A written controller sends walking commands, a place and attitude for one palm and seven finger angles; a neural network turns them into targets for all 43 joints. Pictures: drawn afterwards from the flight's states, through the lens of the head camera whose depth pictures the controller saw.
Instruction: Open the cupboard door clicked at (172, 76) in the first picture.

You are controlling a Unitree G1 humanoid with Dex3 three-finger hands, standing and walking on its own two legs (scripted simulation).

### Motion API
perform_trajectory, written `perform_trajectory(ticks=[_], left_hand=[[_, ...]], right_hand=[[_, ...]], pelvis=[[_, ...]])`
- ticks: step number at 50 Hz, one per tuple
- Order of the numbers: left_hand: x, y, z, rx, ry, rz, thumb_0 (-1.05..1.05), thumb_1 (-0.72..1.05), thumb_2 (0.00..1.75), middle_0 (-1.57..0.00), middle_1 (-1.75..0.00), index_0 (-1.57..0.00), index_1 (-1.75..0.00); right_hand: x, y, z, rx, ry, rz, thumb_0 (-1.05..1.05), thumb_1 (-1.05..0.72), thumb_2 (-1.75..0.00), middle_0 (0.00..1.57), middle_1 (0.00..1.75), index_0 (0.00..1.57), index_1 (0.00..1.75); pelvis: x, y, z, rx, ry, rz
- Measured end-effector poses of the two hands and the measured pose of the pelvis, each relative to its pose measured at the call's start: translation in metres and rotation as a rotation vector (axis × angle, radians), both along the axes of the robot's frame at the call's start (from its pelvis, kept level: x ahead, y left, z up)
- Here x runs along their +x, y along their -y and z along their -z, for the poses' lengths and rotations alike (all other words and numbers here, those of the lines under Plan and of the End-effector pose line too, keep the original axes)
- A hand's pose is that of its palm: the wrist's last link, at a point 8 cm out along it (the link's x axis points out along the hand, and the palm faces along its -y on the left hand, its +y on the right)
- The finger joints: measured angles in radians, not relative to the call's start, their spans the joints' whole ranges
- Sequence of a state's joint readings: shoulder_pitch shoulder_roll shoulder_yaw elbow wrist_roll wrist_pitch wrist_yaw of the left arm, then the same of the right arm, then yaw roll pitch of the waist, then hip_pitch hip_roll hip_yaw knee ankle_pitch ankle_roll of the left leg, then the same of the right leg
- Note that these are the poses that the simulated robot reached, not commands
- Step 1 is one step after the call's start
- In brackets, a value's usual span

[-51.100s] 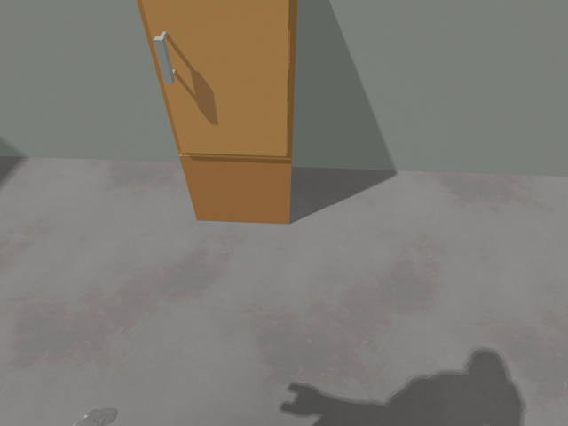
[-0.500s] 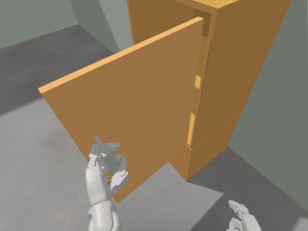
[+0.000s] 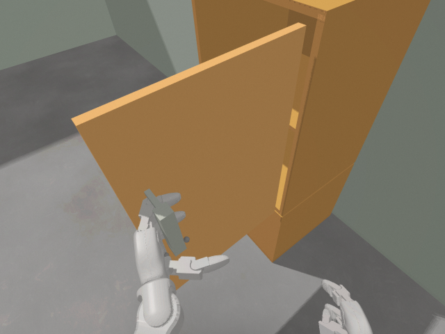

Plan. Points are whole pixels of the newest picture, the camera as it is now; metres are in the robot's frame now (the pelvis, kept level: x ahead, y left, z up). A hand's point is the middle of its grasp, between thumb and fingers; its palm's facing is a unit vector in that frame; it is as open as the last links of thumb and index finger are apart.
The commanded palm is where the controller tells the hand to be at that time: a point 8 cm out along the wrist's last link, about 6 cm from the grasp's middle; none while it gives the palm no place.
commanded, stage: open thumb and fingers to let go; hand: left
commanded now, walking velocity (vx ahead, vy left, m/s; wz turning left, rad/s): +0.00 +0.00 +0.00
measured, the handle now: (164, 222) +0.30 +0.12 +0.07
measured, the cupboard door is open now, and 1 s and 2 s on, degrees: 92 94 93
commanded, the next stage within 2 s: slide the hand sideways off the handle in 0.26 s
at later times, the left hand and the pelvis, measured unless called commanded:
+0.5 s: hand (180, 255) +0.24 +0.08 +0.07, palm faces -0.07 -0.99 -0.09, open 15.5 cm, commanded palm +0.22 +0.13 +0.07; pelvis -0.01 +0.03 +0.00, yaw -1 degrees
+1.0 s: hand (162, 274) +0.21 +0.10 +0.07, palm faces -0.13 -0.99 +0.00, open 16.0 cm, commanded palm +0.18 +0.17 +0.07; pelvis +0.00 +0.04 -0.01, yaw -3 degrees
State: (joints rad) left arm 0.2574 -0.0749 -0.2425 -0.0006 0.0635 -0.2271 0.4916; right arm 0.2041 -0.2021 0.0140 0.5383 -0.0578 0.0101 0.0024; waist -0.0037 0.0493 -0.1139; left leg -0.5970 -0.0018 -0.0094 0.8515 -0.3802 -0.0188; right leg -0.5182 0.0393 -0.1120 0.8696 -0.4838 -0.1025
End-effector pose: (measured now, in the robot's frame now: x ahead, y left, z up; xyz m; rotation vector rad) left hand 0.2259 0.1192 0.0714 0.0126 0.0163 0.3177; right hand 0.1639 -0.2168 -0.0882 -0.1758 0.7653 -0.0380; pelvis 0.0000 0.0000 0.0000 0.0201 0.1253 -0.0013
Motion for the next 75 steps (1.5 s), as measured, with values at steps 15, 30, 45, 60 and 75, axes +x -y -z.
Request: perform_trajectory(ticks=[15,30,45,60,75], left_hand=[[0.001,-0.006,0.000,-0.002,-0.001,0.058,-0.01,-0.49,0.30,-0.35,-0.69,-0.35,-0.71],[-0.012,-0.018,-0.001,-0.008,0.014,0.541,-0.01,-0.50,0.30,-0.23,-0.37,-0.18,-0.38],[-0.026,-0.031,0.002,0.003,0.010,0.471,-0.01,-0.50,0.30,-0.21,-0.33,-0.20,-0.33],[-0.042,-0.053,0.003,0.003,-0.015,0.441,-0.01,-0.50,0.30,-0.23,-0.34,-0.23,-0.34],[-0.069,-0.088,0.002,0.038,-0.050,0.390,-0.01,-0.50,0.30,-0.21,-0.33,-0.23,-0.34]], right_hand=[[-0.004,-0.021,-0.002,-0.002,0.010,0.000,0.02,-0.90,-0.90,0.20,0.30,0.20,0.30],[-0.017,-0.031,-0.007,0.006,0.055,0.028,0.02,-0.90,-0.90,0.20,0.30,0.20,0.30],[-0.021,-0.035,-0.012,0.005,0.066,0.037,0.02,-0.90,-0.90,0.20,0.30,0.20,0.30],[-0.002,-0.024,-0.010,-0.002,0.096,0.033,0.02,-0.90,-0.90,0.20,0.30,0.20,0.30],[0.004,-0.005,-0.005,-0.016,0.104,0.076,0.02,-0.90,-0.90,0.20,0.30,0.20,0.30]], pelvis=[[-0.002,-0.018,0.002,-0.020,0.007,0.008],[-0.013,-0.035,0.003,-0.031,0.023,0.017],[-0.008,-0.040,0.007,-0.030,0.005,0.040],[0.001,-0.030,0.012,-0.030,-0.028,0.033],[0.003,-0.019,0.017,-0.029,-0.037,0.023]])
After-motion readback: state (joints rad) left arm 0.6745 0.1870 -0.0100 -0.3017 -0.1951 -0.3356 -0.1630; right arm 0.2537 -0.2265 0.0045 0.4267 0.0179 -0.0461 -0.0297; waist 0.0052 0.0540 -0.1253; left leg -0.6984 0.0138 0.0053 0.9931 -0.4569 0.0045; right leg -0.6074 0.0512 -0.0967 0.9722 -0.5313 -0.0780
